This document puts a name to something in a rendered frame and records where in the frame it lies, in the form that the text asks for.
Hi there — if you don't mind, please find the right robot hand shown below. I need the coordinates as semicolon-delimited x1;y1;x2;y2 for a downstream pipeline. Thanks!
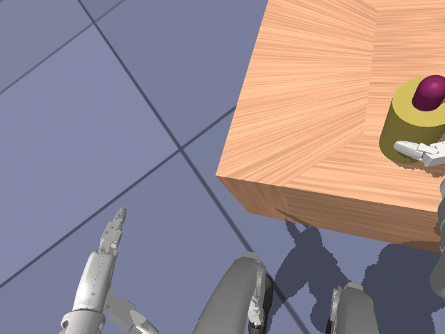
394;141;445;167

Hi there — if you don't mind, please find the left robot foot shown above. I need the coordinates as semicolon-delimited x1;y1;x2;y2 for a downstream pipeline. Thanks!
248;276;273;334

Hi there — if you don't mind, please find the right robot arm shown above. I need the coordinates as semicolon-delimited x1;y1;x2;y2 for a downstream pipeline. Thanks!
430;179;445;301

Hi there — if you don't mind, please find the left robot hand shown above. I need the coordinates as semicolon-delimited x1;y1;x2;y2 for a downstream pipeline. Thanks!
72;207;160;334

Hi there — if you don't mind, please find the bottle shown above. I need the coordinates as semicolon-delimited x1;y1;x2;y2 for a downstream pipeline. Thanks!
379;75;445;164

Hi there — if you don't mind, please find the left robot arm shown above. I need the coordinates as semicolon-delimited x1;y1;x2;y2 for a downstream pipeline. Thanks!
59;309;106;334

